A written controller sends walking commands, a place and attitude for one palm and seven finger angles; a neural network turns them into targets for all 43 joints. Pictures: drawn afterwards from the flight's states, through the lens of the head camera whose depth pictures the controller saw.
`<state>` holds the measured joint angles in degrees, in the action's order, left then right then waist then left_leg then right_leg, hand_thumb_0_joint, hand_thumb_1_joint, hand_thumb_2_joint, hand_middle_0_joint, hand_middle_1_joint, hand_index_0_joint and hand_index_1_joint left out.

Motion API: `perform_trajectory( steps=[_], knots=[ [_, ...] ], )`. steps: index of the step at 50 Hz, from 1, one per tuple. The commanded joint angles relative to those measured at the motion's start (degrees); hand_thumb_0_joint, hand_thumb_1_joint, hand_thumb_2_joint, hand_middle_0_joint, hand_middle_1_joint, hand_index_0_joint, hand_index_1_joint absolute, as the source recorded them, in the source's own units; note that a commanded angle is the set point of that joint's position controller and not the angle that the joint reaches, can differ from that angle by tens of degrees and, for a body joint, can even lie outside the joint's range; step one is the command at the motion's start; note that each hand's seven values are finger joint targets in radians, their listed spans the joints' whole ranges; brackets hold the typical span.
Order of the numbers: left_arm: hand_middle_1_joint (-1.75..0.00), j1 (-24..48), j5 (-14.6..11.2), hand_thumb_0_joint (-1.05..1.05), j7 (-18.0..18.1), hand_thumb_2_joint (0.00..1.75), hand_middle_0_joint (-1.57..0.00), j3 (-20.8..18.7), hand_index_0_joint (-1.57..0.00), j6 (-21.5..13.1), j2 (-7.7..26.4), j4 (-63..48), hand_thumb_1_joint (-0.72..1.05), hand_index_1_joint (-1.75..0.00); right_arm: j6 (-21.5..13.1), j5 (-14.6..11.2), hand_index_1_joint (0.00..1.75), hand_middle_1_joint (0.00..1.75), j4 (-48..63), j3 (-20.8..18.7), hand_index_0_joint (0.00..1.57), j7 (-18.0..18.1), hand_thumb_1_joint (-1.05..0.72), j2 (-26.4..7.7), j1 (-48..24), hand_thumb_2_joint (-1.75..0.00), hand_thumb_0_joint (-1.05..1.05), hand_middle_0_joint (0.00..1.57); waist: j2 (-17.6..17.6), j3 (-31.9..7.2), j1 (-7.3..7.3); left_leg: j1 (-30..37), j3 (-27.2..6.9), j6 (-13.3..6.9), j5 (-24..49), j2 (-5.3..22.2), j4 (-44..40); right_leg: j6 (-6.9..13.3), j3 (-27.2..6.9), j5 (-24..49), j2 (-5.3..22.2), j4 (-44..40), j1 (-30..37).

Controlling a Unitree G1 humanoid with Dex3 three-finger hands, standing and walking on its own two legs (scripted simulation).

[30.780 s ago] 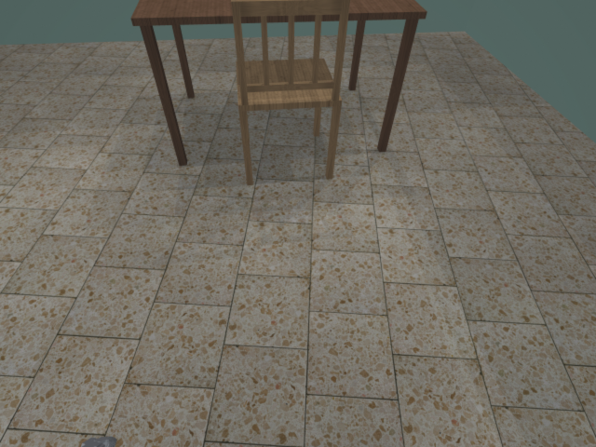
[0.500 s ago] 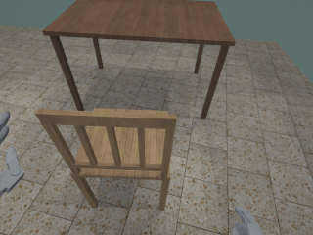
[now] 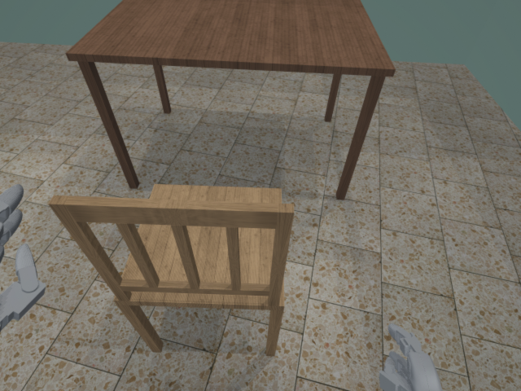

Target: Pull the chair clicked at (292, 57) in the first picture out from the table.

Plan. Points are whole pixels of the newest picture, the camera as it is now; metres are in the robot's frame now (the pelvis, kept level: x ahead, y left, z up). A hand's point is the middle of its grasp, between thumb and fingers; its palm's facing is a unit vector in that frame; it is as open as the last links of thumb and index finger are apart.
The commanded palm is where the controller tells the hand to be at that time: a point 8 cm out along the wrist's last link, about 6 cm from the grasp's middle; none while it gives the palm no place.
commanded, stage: let the arm hang, fingers relaxed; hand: left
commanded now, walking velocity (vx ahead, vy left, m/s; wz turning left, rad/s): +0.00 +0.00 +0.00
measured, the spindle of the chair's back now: (187, 257) +0.40 +0.18 -0.12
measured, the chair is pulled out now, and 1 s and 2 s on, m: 0.60 0.60 0.60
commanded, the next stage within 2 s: look to check the result in 1.14 s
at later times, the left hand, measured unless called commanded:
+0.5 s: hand out of the picture -0.07 +0.18 -0.18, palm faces +0.06 -0.97 -0.22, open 7.0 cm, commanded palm none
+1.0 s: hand out of the picture -0.04 +0.13 -0.18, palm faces +0.08 -0.99 -0.15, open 7.3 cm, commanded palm none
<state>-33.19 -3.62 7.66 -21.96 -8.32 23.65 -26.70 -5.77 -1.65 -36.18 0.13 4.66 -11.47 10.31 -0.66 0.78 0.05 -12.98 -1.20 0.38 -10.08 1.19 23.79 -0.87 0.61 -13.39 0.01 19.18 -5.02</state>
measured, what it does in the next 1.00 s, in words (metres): stands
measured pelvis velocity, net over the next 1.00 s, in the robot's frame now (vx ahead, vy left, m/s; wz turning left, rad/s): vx -0.02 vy -0.02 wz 0.03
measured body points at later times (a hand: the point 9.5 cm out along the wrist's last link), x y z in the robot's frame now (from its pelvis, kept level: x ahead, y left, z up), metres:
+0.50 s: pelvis -0.03 -0.01 -0.01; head -0.01 -0.01 +0.44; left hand -0.07 +0.24 -0.16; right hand -0.05 -0.24 -0.16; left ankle +0.03 +0.12 -0.74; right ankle -0.03 -0.13 -0.74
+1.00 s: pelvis -0.02 -0.02 -0.01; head -0.03 -0.03 +0.44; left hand -0.04 +0.18 -0.17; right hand -0.03 -0.23 -0.18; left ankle +0.03 +0.12 -0.74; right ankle -0.03 -0.13 -0.74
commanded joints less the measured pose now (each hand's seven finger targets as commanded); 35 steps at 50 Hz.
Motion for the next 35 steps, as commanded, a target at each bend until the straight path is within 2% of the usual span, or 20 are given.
perform_trajectory(
  steps=[1,2,3,5,6,8,10,12,15,16,17,19,20,21,23,25,26,30,31,35],
  knots=[
    [-0.3,1.57,-0.25,0.0,1.6,0.9,-0.2,-7.72,-0.2,-3.24,10.17,-10.43,0.9,-0.3,-2.53,-0.21,0.3,0.3,7.94,-2.58,0.2,0.51,-0.9,-6.69,-4.07,-0.9,0.0,0.2,-3.68,-5.15,0.49,4.28,-3.08,-1.76,11.02,4.48,-2.54,1.08,-1.8,12.34,4.15,-2.98,-1.54],
    [-0.3,6.51,6.69,0.0,-6.2,0.9,-0.2,15.77,-0.2,3.72,-1.98,33.68,0.9,-0.3,-4.38,1.34,0.3,0.3,-5.03,-4.33,0.2,-4.8,-0.9,-13.24,-4.13,-0.9,0.0,0.2,-1.97,-0.09,1.73,-2.1,-4.18,-2.52,20.01,4.31,6.08,1.73,0.31,19.3,5.91,7.4,-9.84],
    [-0.3,5.94,5.53,0.0,-7.53,0.9,-0.2,15.38,-0.2,7.15,-5.06,35.42,0.9,-0.3,-1.19,1.19,0.3,0.3,-5.73,-3.76,0.2,-4.83,-0.9,-8.74,1.0,-0.9,0.0,0.2,0.16,-5.95,1.06,0.33,-3.23,-2.16,18.17,3.83,6.37,1.15,-1.48,15.16,5.98,5.78,-8.92],
    [-0.3,9.76,5.14,0.0,-7.71,0.9,-0.2,17.01,-0.2,7.96,-5.81,40.87,0.9,-0.3,1.3,2.2,0.3,0.3,-5.03,-2.41,0.2,-4.68,-0.9,-7.82,0.94,-0.9,0.0,0.2,2.81,-5.11,0.27,-3.18,-6.66,-3.27,10.26,4.33,4.9,1.78,-1.86,5.7,5.34,6.1,-9.8],
    [-0.3,12.14,5.36,0.0,-7.58,0.9,-0.2,17.67,-0.2,8.11,-5.64,44.14,0.9,-0.3,2.2,2.58,0.3,0.3,-5.48,-2.23,0.2,-4.6,-0.9,-7.21,1.28,-0.9,0.0,0.2,7.88,-3.4,0.34,-3.16,-6.68,-3.37,9.43,3.67,5.52,2.54,-2.55,5.92,5.3,5.61,-10.08],
    [-0.3,14.9,5.3,0.0,-7.15,0.9,-0.2,18.23,-0.2,8.37,-4.73,50.5,0.9,-0.3,3.77,2.99,0.3,0.3,-5.93,-2.14,0.2,-4.44,-0.9,-8.23,1.83,-0.9,0.0,0.2,11.65,-3.87,0.38,-2.36,-6.85,-3.25,9.82,2.45,5.84,3.98,-3.46,7.96,6.44,5.74,-8.34],
    [-0.3,15.68,5.04,0.0,-6.75,0.9,-0.2,18.91,-0.2,8.68,-4.12,57.29,0.9,-0.3,4.72,3.04,0.3,0.3,-7.51,-2.0,0.2,-4.25,-0.9,-8.58,1.82,-0.9,0.0,0.2,8.67,-3.83,0.1,-0.55,-6.91,-3.18,11.81,2.29,4.36,3.98,-3.23,8.54,6.08,5.76,-7.27],
    [-0.3,15.39,4.83,0.0,-6.6,0.9,-0.2,19.79,-0.2,8.93,-3.5,63.98,0.9,-0.3,4.98,2.94,0.3,0.3,-10.07,-1.59,0.2,-4.21,-0.9,-8.51,1.76,-0.9,0.0,0.2,-0.13,-1.03,-0.42,-1.88,-7.48,-3.23,9.74,2.35,1.39,3.63,-3.04,4.78,4.98,5.31,-6.7],
    [-0.3,13.22,4.43,0.0,-6.51,0.9,-0.2,20.58,-0.2,8.77,-3.83,72.31,0.9,-0.3,5.24,2.72,0.3,0.3,-13.81,-1.24,0.2,-3.95,-0.9,-7.4,3.38,-0.9,0.0,0.2,-6.92,0.81,-0.57,-2.45,-7.53,-2.88,0.63,2.18,-1.12,3.76,-3.53,-0.84,4.54,3.28,-6.9],
    [-0.3,12.52,4.67,0.0,-6.5,0.9,-0.2,20.18,-0.2,8.79,-4.67,73.9,0.9,-0.3,5.44,2.79,0.3,0.3,-14.77,-1.39,0.2,-3.7,-0.9,-6.64,4.25,-0.9,0.0,0.2,-7.79,2.81,-0.71,-3.31,-7.89,-3.1,-2.19,2.12,-1.89,4.11,-3.04,-1.81,3.95,2.37,-7.37],
    [-0.3,11.46,4.62,0.0,-6.39,0.9,-0.2,19.65,-0.2,8.85,-5.83,75.29,0.9,-0.3,5.51,3.06,0.3,0.3,-15.59,-1.58,0.2,-3.55,-0.9,-5.84,5.35,-0.9,0.0,0.2,-10.67,1.9,-0.7,-3.43,-7.93,-3.09,-4.8,2.37,-2.52,4.19,-2.81,-2.6,4.0,2.3,-7.01],
    [-0.3,10.45,4.34,0.0,-6.48,0.9,-0.2,20.17,-0.2,8.76,-5.85,78.09,0.9,-0.3,5.65,2.85,0.3,0.3,-17.14,-1.61,0.2,-3.43,-0.9,-5.21,7.34,-0.9,0.0,0.2,-9.76,0.86,-0.63,-3.36,-8.42,-3.07,-8.7,2.32,-3.37,4.36,-2.61,-3.63,3.73,2.21,-6.57],
    [-0.3,10.09,4.25,0.0,-6.51,0.9,-0.2,20.44,-0.2,8.66,-6.06,79.31,0.9,-0.3,5.66,2.81,0.3,0.3,-17.96,-1.71,0.2,-3.37,-0.9,-4.88,8.32,-0.9,0.0,0.2,-8.26,0.89,-0.62,-3.09,-8.28,-3.09,-9.12,2.34,-3.28,4.53,-2.63,-3.65,3.85,2.04,-6.97],
    [-0.3,10.66,4.27,0.0,-6.61,0.9,-0.2,20.59,-0.2,8.7,-6.28,80.31,0.9,-0.3,5.88,2.67,0.3,0.3,-18.65,-1.87,0.2,-3.2,-0.9,-4.68,9.06,-0.9,0.0,0.2,-4.89,3.5,-0.44,-3.86,-8.27,-3.33,-9.57,2.43,-3.32,4.64,-2.21,-3.99,3.66,1.06,-8.04],
    [-0.3,9.97,4.2,0.0,-6.55,0.9,-0.2,20.88,-0.2,8.72,-6.92,82.15,0.9,-0.3,5.92,2.68,0.3,0.3,-20.04,-1.97,0.2,-3.15,-0.9,-4.48,10.96,-0.9,0.0,0.2,-2.13,3.43,-0.17,-2.95,-8.18,-3.27,-10.44,2.41,-2.78,4.79,-2.46,-5.99,4.17,0.74,-9.72],
    [-0.3,9.1,4.13,0.0,-6.49,0.9,-0.2,21.04,-0.2,8.72,-7.39,83.68,0.9,-0.3,5.9,2.6,0.3,0.3,-21.27,-1.88,0.2,-3.03,-0.9,-3.92,12.73,-0.9,0.0,0.2,-1.08,3.07,0.04,-2.55,-8.16,-3.36,-10.55,2.39,-2.62,4.91,-2.42,-6.96,4.17,0.82,-10.31],
    [-0.3,8.8,4.09,0.0,-6.48,0.9,-0.2,21.19,-0.2,8.82,-7.61,84.37,0.9,-0.3,6.08,2.62,0.3,0.3,-21.84,-2.0,0.2,-2.96,-0.9,-3.76,12.55,-0.9,0.0,0.2,-2.25,5.58,-0.15,-3.46,-7.91,-3.51,-11.68,2.24,-2.83,5.14,-2.39,-8.36,4.02,0.1,-11.68],
    [-0.3,6.99,4.13,0.0,-6.28,0.9,-0.2,21.35,-0.2,8.73,-8.46,86.34,0.9,-0.3,6.02,2.62,0.3,0.3,-23.43,-1.88,0.2,-2.91,-0.9,-2.6,14.81,-0.9,0.0,0.2,2.56,4.42,0.07,-2.18,-6.88,-3.38,-10.02,1.57,-0.31,5.53,-3.39,-10.67,5.04,-0.34,-13.52],
    [-0.3,7.47,4.11,0.0,-6.23,0.9,-0.2,21.47,-0.2,8.74,-8.45,86.56,0.9,-0.3,6.14,2.57,0.3,0.3,-23.93,-1.92,0.2,-2.87,-0.9,-2.25,14.88,-0.9,0.0,0.2,1.43,6.66,0.23,-2.56,-6.61,-3.42,-9.75,1.4,-0.26,5.91,-3.46,-11.26,4.97,-0.96,-14.83],
    [-0.3,6.68,4.01,0.0,-5.98,0.9,-0.2,21.56,-0.2,8.54,-9.5,87.34,0.9,-0.3,5.76,2.52,0.3,0.3,-24.92,-1.6,0.2,-2.72,-0.9,-1.21,15.54,-0.9,0.0,0.2,2.81,5.31,0.28,-1.36,-6.34,-3.29,-6.72,1.59,0.72,5.8,-3.61,-9.16,5.23,0.04,-15.0]
  ],
)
